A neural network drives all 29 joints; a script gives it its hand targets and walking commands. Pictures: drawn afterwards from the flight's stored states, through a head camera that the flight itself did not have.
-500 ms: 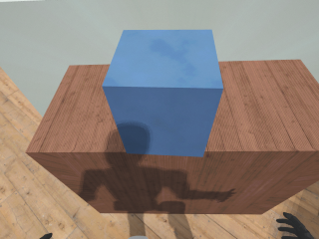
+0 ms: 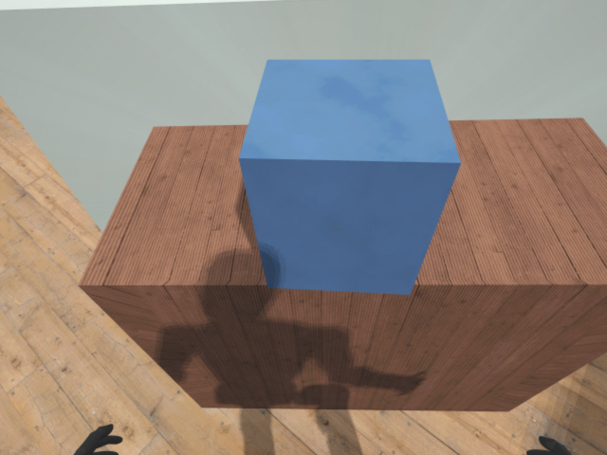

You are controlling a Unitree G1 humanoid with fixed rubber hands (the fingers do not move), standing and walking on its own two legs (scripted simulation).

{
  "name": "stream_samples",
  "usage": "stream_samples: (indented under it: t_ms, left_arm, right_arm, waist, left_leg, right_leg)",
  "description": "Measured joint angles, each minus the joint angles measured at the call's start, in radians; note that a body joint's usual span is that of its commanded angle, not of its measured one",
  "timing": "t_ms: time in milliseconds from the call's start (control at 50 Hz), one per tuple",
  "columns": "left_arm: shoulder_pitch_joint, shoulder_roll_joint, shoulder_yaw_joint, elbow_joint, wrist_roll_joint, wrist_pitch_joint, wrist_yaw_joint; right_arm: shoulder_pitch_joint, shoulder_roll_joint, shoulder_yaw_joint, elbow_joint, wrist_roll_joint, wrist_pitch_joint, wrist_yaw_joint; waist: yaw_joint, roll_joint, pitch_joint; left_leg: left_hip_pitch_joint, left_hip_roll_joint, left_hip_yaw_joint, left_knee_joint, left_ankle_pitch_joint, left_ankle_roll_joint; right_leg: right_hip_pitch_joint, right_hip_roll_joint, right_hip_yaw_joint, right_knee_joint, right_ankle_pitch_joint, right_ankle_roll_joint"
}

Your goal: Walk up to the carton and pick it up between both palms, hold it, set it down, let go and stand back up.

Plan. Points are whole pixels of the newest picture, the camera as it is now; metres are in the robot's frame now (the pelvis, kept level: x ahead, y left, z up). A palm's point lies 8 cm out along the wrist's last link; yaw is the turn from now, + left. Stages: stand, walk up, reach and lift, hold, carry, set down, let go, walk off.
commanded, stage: walk up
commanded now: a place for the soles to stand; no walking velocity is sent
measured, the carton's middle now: (342, 182) +0.43 -0.02 +0.12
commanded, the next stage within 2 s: reach and lift in 0.68 s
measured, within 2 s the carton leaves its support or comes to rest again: neither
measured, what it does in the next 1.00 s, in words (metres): stands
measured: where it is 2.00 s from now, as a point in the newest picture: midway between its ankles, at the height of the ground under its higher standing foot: outside the picture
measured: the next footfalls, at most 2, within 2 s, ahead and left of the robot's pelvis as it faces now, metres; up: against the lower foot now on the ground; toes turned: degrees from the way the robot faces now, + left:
none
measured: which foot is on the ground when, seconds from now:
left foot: down 0.00-1.00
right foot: down 0.00-1.00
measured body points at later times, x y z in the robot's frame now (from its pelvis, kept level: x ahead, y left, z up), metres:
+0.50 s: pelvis +0.02 +0.00 +0.02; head +0.03 +0.00 +0.46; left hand +0.12 +0.32 -0.10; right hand +0.14 -0.32 -0.10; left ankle +0.00 +0.12 -0.73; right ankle +0.02 -0.14 -0.73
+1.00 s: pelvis +0.01 -0.02 +0.01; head +0.02 +0.00 +0.46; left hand +0.21 +0.28 -0.05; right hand +0.18 -0.32 -0.05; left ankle +0.00 +0.12 -0.73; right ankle +0.02 -0.14 -0.73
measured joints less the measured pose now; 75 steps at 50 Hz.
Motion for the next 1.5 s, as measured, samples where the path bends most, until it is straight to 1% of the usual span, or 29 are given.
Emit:
stream_samples:
  t_ms: [20, 40, 60, 80, 140, 240, 400, 680, 700, 740, 760, 780, 820, 860, 900, 960, 1000, 1100, 1200, 1300, 1400, 1500]
  left_arm:
    - [0.001, 0.000, 0.001, 0.008, -0.001, 0.001, -0.002]
    - [0.000, 0.000, -0.001, 0.017, -0.002, 0.000, -0.004]
    - [0.000, -0.001, -0.003, 0.024, -0.003, -0.002, -0.005]
    - [-0.002, -0.002, -0.006, 0.033, -0.002, -0.005, -0.006]
    - [-0.014, -0.007, -0.015, 0.057, -0.002, -0.008, -0.009]
    - [-0.048, -0.018, -0.023, 0.085, -0.005, -0.008, -0.008]
    - [-0.081, -0.019, -0.021, 0.113, -0.002, -0.001, -0.008]
    - [-0.100, -0.019, -0.013, 0.138, -0.005, 0.011, -0.010]
    - [-0.098, -0.017, -0.004, 0.093, -0.002, 0.067, -0.005]
    - [-0.094, -0.011, 0.014, -0.068, 0.007, 0.226, 0.011]
    - [-0.099, -0.011, 0.022, -0.142, 0.014, 0.293, 0.012]
    - [-0.108, -0.014, 0.032, -0.208, 0.021, 0.349, 0.010]
    - [-0.120, -0.024, 0.047, -0.320, 0.034, 0.427, 0.002]
    - [-0.124, -0.042, 0.060, -0.409, 0.048, 0.467, -0.007]
    - [-0.118, -0.059, 0.079, -0.476, 0.067, 0.486, -0.016]
    - [-0.102, -0.075, 0.110, -0.532, 0.090, 0.508, -0.023]
    - [-0.084, -0.075, 0.124, -0.559, 0.089, 0.524, -0.026]
    - [-0.016, -0.069, 0.145, -0.606, 0.052, 0.536, -0.024]
    - [0.047, -0.063, 0.130, -0.677, 0.004, 0.532, -0.019]
    - [0.103, -0.077, 0.102, -0.799, -0.027, 0.536, -0.007]
    - [0.128, -0.097, 0.088, -0.859, -0.042, 0.529, -0.011]
    - [0.144, -0.104, 0.091, -0.937, -0.066, 0.531, -0.014]
  right_arm:
    - [0.001, 0.003, 0.004, 0.008, 0.000, -0.001, -0.002]
    - [0.000, 0.006, 0.008, 0.015, 0.000, -0.002, -0.003]
    - [-0.003, 0.007, 0.012, 0.022, 0.000, -0.003, -0.005]
    - [-0.005, 0.010, 0.015, 0.027, 0.001, -0.005, -0.006]
    - [-0.015, 0.012, 0.020, 0.043, 0.004, -0.010, -0.008]
    - [-0.048, 0.008, 0.022, 0.062, 0.012, -0.016, -0.013]
    - [-0.075, 0.000, 0.026, 0.084, 0.006, -0.009, -0.016]
    - [-0.060, 0.009, 0.030, 0.113, 0.010, -0.013, -0.025]
    - [-0.070, 0.017, 0.003, 0.133, -0.013, -0.048, -0.017]
    - [-0.109, 0.032, -0.051, 0.137, -0.046, -0.126, 0.009]
    - [-0.124, 0.037, -0.065, 0.120, -0.046, -0.149, 0.018]
    - [-0.137, 0.042, -0.072, 0.100, -0.042, -0.162, 0.023]
    - [-0.152, 0.053, -0.067, 0.063, -0.018, -0.174, 0.026]
    - [-0.141, 0.060, -0.047, 0.008, 0.009, -0.171, 0.023]
    - [-0.117, 0.067, -0.034, -0.055, 0.021, -0.156, 0.018]
    - [-0.069, 0.065, -0.015, -0.151, 0.033, -0.109, 0.014]
    - [-0.033, 0.057, -0.010, -0.219, 0.042, -0.073, 0.012]
    - [0.057, 0.052, -0.015, -0.396, 0.057, 0.014, 0.014]
    - [0.127, 0.091, -0.028, -0.551, 0.062, 0.079, 0.016]
    - [0.149, 0.132, -0.043, -0.653, 0.070, 0.126, 0.019]
    - [0.165, 0.136, -0.045, -0.771, 0.071, 0.170, 0.011]
    - [0.186, 0.138, -0.055, -0.866, 0.094, 0.211, -0.006]
  waist:
    - [-0.001, -0.002, -0.008]
    - [-0.004, -0.004, -0.013]
    - [-0.005, -0.006, -0.016]
    - [-0.006, -0.009, -0.019]
    - [-0.002, -0.015, -0.024]
    - [-0.001, -0.016, -0.018]
    - [-0.003, -0.015, -0.030]
    - [-0.003, -0.010, -0.020]
    - [0.002, -0.012, -0.021]
    - [0.004, -0.013, 0.006]
    - [0.004, -0.013, 0.023]
    - [0.003, -0.013, 0.038]
    - [0.002, -0.020, 0.059]
    - [-0.002, -0.030, 0.063]
    - [-0.005, -0.042, 0.059]
    - [-0.005, -0.056, 0.048]
    - [-0.003, -0.060, 0.043]
    - [0.008, -0.061, 0.024]
    - [0.023, -0.056, 0.024]
    - [0.023, -0.042, 0.020]
    - [0.018, -0.027, 0.015]
    - [0.016, -0.029, 0.003]
  left_leg:
    - [0.004, 0.004, -0.001, -0.005, -0.010, -0.001]
    - [0.009, 0.006, -0.003, -0.011, -0.014, -0.003]
    - [0.014, 0.007, -0.004, -0.019, -0.014, -0.003]
    - [0.023, 0.008, -0.006, -0.032, -0.009, -0.005]
    - [0.046, 0.007, -0.009, -0.078, 0.012, -0.007]
    - [0.078, 0.006, -0.016, -0.133, 0.037, -0.007]
    - [0.088, 0.004, -0.029, -0.160, 0.049, -0.010]
    - [0.112, -0.002, -0.044, -0.199, 0.066, -0.010]
    - [0.095, 0.002, -0.037, -0.181, 0.058, -0.016]
    - [0.048, 0.015, -0.024, -0.099, 0.024, -0.023]
    - [0.030, 0.023, -0.021, -0.058, 0.004, -0.025]
    - [0.019, 0.030, -0.017, -0.028, -0.011, -0.019]
    - [0.017, 0.044, -0.012, 0.003, -0.027, -0.034]
    - [0.033, 0.052, -0.008, 0.000, -0.028, -0.038]
    - [0.061, 0.058, -0.002, -0.026, -0.019, -0.044]
    - [0.108, 0.065, 0.007, -0.078, 0.002, -0.047]
    - [0.137, 0.067, 0.014, -0.116, 0.020, -0.048]
    - [0.170, 0.066, 0.037, -0.194, 0.060, -0.045]
    - [0.178, 0.060, 0.053, -0.233, 0.084, -0.037]
    - [0.170, 0.057, 0.063, -0.236, 0.087, -0.030]
    - [0.184, 0.053, 0.074, -0.248, 0.089, -0.023]
    - [0.201, 0.051, 0.077, -0.273, 0.098, -0.022]
  right_leg:
    - [0.008, 0.007, 0.003, -0.017, 0.007, -0.005]
    - [0.022, 0.010, 0.003, -0.046, 0.049, -0.003]
    - [0.034, 0.011, 0.002, -0.074, 0.096, 0.004]
    - [0.044, 0.011, 0.001, -0.090, 0.111, 0.013]
    - [0.067, 0.009, -0.002, -0.129, 0.107, 0.024]
    - [0.102, 0.007, -0.011, -0.182, 0.126, 0.023]
    - [0.120, 0.004, -0.025, -0.213, 0.135, 0.022]
    - [0.147, -0.004, -0.042, -0.243, 0.140, 0.023]
    - [0.127, -0.002, -0.038, -0.223, 0.132, 0.018]
    - [0.079, 0.011, -0.027, -0.150, 0.107, 0.010]
    - [0.063, 0.018, -0.024, -0.119, 0.095, 0.011]
    - [0.053, 0.025, -0.022, -0.095, 0.089, 0.017]
    - [0.050, 0.036, -0.019, -0.069, 0.077, 0.009]
    - [0.063, 0.044, -0.018, -0.071, 0.078, -0.008]
    - [0.087, 0.049, -0.015, -0.091, 0.084, -0.008]
    - [0.127, 0.057, -0.008, -0.138, 0.106, -0.010]
    - [0.152, 0.058, -0.003, -0.171, 0.122, -0.012]
    - [0.171, 0.058, 0.017, -0.235, 0.161, -0.009]
    - [0.174, 0.053, 0.030, -0.274, 0.189, -0.003]
    - [0.171, 0.049, 0.038, -0.292, 0.203, 0.004]
    - [0.184, 0.045, 0.048, -0.307, 0.210, 0.010]
    - [0.200, 0.043, 0.049, -0.332, 0.218, 0.012]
